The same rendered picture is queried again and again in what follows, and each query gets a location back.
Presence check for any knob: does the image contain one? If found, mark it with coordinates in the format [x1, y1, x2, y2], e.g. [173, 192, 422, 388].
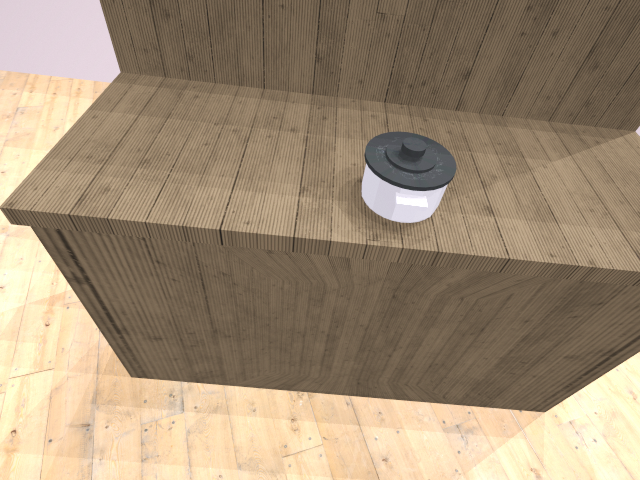
[401, 137, 427, 158]

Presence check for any pot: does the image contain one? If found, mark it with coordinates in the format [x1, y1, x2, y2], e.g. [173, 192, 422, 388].
[361, 163, 448, 223]

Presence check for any table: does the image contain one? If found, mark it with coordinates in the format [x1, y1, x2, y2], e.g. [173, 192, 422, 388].
[0, 0, 640, 412]

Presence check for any lid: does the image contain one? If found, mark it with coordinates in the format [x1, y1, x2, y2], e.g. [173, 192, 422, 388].
[364, 132, 456, 191]

